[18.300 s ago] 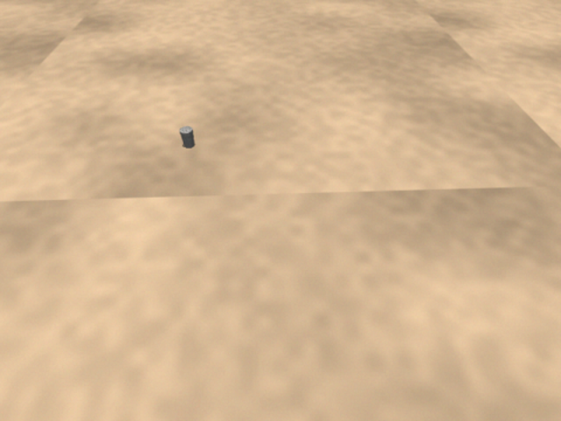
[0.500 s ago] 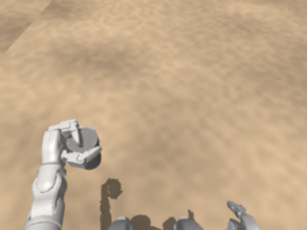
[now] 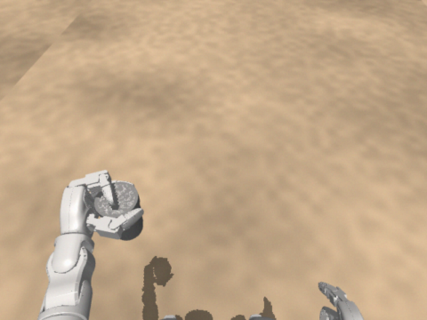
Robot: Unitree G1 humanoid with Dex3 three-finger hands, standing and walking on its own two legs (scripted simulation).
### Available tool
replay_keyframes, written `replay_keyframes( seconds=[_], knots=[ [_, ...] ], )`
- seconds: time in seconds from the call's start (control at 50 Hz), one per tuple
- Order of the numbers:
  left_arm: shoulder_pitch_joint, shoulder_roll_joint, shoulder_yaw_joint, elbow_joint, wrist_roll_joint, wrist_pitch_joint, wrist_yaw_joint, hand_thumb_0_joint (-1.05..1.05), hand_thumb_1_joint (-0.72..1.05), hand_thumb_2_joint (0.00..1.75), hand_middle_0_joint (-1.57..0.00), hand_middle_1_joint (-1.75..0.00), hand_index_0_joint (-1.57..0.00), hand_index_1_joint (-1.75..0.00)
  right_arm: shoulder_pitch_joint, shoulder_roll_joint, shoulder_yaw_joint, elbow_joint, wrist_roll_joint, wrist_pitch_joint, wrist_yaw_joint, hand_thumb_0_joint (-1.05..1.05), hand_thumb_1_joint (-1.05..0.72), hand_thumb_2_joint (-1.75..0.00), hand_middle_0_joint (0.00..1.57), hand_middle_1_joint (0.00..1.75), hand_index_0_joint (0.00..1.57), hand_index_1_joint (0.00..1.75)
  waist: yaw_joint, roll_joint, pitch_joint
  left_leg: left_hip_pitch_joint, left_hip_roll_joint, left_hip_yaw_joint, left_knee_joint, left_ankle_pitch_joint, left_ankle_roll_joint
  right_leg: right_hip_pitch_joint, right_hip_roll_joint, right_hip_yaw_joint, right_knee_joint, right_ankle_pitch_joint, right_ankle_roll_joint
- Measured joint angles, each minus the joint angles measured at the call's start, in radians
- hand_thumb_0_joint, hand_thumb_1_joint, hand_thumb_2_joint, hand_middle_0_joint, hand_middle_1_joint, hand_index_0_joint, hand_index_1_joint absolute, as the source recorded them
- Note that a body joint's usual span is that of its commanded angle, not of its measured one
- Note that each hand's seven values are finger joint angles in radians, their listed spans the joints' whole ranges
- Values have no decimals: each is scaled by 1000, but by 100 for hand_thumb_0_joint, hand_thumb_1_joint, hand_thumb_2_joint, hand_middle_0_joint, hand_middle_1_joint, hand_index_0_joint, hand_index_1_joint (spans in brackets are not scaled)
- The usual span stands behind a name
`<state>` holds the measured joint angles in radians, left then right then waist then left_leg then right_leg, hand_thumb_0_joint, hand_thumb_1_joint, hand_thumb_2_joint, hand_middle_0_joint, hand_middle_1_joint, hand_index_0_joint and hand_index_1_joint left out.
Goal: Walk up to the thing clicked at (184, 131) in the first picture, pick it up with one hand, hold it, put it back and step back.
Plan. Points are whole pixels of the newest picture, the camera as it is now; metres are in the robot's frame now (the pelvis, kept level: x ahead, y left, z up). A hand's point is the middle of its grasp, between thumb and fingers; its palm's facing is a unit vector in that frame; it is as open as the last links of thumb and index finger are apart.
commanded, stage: hold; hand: left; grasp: from the side
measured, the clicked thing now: (123, 214) +0.33 +0.17 +0.00
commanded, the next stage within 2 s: none
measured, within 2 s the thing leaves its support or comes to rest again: neither
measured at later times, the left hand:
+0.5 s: hand (114, 203) +0.32 +0.17 +0.07, palm faces +0.05 -1.00 +0.00, open 6.2 cm
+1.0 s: hand (112, 199) +0.32 +0.17 +0.08, palm faces +0.06 -1.00 +0.01, open 6.4 cm
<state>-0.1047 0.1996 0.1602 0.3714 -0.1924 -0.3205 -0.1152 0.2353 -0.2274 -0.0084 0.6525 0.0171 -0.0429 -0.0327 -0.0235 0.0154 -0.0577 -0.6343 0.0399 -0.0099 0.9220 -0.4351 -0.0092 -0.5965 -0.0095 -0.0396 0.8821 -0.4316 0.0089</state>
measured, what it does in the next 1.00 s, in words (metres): stands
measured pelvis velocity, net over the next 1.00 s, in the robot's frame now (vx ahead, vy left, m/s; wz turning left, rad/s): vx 0.00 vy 0.00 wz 0.00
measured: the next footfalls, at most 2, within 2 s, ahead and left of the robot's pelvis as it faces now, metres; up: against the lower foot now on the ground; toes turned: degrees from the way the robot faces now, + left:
none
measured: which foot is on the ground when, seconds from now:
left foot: down 0.00-1.00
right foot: down 0.00-1.00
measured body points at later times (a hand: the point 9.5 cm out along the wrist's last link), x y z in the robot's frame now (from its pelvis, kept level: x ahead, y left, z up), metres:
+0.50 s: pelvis +0.00 +0.00 +0.01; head +0.03 +0.00 +0.46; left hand +0.31 +0.22 +0.07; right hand +0.13 -0.24 -0.10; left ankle +0.02 +0.12 -0.69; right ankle +0.01 -0.13 -0.69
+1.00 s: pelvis +0.00 +0.00 +0.01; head +0.03 +0.01 +0.46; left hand +0.31 +0.22 +0.08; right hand +0.13 -0.24 -0.09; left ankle +0.02 +0.12 -0.69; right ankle +0.01 -0.13 -0.69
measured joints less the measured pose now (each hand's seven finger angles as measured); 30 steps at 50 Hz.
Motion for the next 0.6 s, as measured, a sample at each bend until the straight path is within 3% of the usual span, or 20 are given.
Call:
replay_keyframes(
  seconds=[0.6],
  knots=[
    [19, -16, -22, -6, 0, 13, 9, 5, -29, 95, -69, -102, -134, -141, -2, 3, 6, 1, 2, 1, 3, 1, -92, -90, 20, 30, 20, 30, 3, 2, 19, 91, -6, 5, -78, 39, 2, 88, -4, 4, -72, 36, 2]
  ],
)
